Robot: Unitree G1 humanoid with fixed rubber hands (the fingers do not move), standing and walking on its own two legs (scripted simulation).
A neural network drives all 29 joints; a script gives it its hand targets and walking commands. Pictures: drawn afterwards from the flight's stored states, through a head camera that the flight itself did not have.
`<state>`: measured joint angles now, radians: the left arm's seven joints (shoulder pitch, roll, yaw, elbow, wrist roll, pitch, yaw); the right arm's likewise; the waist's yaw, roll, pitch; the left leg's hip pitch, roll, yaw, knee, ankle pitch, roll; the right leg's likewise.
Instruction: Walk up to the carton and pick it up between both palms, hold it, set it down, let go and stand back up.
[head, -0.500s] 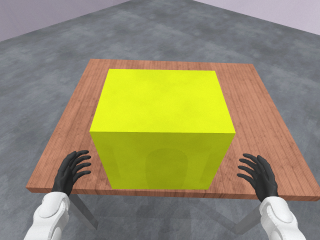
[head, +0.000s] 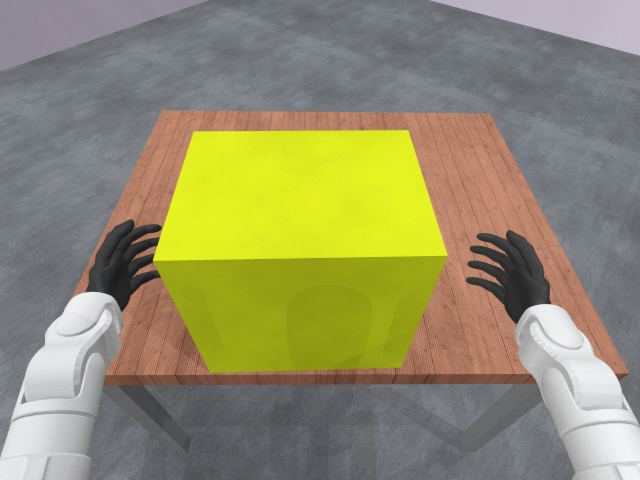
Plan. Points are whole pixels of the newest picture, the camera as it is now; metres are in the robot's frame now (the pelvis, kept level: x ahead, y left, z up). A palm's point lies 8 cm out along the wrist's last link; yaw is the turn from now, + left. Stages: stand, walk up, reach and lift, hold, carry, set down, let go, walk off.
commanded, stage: reach and lift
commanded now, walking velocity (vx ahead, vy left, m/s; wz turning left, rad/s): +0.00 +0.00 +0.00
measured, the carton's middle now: (304, 257) +0.42 +0.07 +0.02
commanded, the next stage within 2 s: none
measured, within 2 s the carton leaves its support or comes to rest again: neither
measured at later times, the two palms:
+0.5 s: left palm (104, 217) +0.37 +0.29 +0.15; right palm (523, 225) +0.39 -0.20 +0.14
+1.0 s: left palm (97, 158) +0.41 +0.30 +0.19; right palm (524, 163) +0.44 -0.19 +0.19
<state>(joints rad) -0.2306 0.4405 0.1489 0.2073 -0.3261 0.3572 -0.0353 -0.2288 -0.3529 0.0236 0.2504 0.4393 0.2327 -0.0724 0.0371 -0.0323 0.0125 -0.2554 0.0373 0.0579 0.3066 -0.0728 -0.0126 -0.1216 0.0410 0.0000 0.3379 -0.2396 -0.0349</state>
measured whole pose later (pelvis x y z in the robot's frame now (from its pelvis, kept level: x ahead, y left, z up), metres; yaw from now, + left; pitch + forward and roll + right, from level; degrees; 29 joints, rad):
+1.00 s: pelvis -0.01 +0.01 +0.00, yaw +0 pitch +9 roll -1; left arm -0.96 0.57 0.03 0.68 -0.34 0.58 0.01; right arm -0.98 -0.48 0.04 0.82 0.49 0.41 0.00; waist 0.02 -0.03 -0.09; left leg -0.46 0.04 0.04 0.36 -0.06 0.00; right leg -0.31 0.05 -0.02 0.36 -0.21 -0.02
